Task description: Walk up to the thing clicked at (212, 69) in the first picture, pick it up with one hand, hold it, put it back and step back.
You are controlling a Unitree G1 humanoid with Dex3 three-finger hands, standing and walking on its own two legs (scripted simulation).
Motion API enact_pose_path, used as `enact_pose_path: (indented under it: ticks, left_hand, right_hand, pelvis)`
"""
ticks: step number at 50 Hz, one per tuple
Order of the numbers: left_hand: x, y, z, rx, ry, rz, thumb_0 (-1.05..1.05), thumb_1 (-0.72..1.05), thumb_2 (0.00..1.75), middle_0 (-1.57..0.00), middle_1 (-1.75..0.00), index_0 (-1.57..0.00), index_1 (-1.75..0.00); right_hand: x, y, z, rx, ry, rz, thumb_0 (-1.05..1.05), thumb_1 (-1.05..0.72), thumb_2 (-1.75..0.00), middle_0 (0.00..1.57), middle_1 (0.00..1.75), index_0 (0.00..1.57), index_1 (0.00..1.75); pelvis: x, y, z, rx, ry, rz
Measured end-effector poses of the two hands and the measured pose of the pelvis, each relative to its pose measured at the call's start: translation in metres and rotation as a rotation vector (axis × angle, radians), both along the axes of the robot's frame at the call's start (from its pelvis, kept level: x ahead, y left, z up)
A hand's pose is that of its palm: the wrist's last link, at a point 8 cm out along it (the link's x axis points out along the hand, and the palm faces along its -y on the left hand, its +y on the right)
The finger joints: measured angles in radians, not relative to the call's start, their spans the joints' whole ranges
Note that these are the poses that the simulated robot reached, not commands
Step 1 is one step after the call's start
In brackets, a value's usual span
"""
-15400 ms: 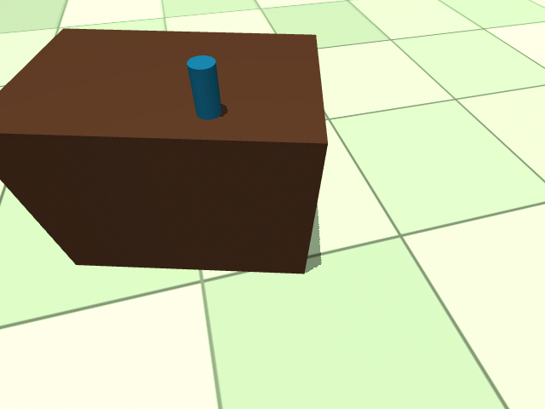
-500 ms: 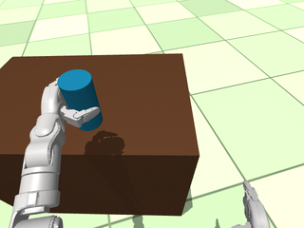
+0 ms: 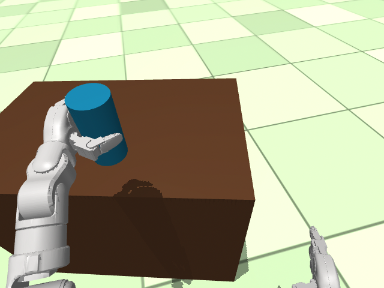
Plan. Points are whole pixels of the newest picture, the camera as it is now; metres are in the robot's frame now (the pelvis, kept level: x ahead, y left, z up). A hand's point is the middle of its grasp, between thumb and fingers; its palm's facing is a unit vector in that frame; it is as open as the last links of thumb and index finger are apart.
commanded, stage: lift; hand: left
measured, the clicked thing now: (100, 127) +0.35 +0.17 +0.21
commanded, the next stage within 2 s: hold in 0.06 s
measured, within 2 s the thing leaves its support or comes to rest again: neither
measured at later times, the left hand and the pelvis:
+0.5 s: hand (92, 124) +0.34 +0.18 +0.22, palm faces +0.11 -0.99 -0.06, open 10.4 cm; pelvis +0.00 +0.00 +0.00, yaw +0 degrees
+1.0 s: hand (95, 119) +0.34 +0.17 +0.23, palm faces +0.10 -0.99 -0.04, open 10.4 cm; pelvis +0.00 +0.00 +0.00, yaw +0 degrees
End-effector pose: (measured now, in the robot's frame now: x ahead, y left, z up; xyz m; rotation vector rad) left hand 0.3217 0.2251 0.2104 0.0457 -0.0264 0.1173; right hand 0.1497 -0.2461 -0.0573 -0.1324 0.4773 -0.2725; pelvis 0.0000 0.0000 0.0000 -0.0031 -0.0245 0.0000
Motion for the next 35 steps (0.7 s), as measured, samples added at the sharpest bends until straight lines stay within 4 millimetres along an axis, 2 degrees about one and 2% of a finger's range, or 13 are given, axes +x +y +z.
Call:
enact_pose_path:
  ticks: [14, 27, 35]
  left_hand:
    - [-0.006, -0.002, 0.000, 0.008, 0.018, -0.014, -0.02, -0.55, 1.13, -0.72, -1.12, -0.76, -1.15]
    - [-0.013, 0.002, 0.018, 0.018, -0.005, -0.011, -0.02, -0.55, 1.12, -0.73, -1.11, -0.76, -1.15]
    - [-0.009, -0.004, 0.027, 0.018, 0.000, -0.034, -0.02, -0.55, 1.12, -0.73, -1.11, -0.76, -1.15]
  right_hand:
    - [-0.001, 0.001, -0.002, 0.002, 0.007, -0.002, -0.01, 0.53, -0.05, 0.05, 0.05, 0.06, 0.05]
    - [0.015, 0.006, 0.001, 0.002, -0.036, 0.013, -0.01, 0.52, -0.06, 0.05, 0.05, 0.05, 0.05]
    - [0.014, 0.005, 0.003, 0.007, -0.049, 0.013, -0.01, 0.52, -0.06, 0.05, 0.05, 0.06, 0.05]
  pelvis:
    - [0.001, 0.003, 0.002, -0.003, 0.002, -0.003]
    - [0.005, 0.002, 0.004, -0.002, -0.009, 0.006]
    - [0.004, 0.003, 0.004, -0.001, -0.008, 0.005]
